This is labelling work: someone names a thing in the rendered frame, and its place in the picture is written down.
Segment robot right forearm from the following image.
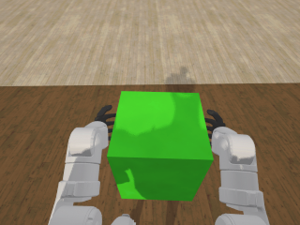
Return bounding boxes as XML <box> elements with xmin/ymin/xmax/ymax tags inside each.
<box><xmin>211</xmin><ymin>127</ymin><xmax>270</xmax><ymax>225</ymax></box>

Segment robot left thigh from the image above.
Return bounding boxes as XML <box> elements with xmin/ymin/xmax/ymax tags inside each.
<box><xmin>111</xmin><ymin>216</ymin><xmax>136</xmax><ymax>225</ymax></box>

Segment left robot upper arm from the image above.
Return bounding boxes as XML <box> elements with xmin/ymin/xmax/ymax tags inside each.
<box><xmin>49</xmin><ymin>205</ymin><xmax>102</xmax><ymax>225</ymax></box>

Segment right robot hand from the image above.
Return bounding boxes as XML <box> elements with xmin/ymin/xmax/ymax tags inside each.
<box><xmin>204</xmin><ymin>109</ymin><xmax>226</xmax><ymax>146</ymax></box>

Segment carton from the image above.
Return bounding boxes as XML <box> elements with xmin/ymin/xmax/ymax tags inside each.
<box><xmin>107</xmin><ymin>91</ymin><xmax>214</xmax><ymax>202</ymax></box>

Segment left robot hand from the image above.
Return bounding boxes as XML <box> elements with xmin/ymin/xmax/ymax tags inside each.
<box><xmin>94</xmin><ymin>105</ymin><xmax>116</xmax><ymax>141</ymax></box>

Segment right robot upper arm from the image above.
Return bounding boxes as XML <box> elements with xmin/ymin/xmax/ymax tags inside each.
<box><xmin>215</xmin><ymin>213</ymin><xmax>266</xmax><ymax>225</ymax></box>

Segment robot left forearm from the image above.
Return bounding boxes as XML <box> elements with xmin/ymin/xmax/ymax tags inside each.
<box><xmin>48</xmin><ymin>121</ymin><xmax>109</xmax><ymax>225</ymax></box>

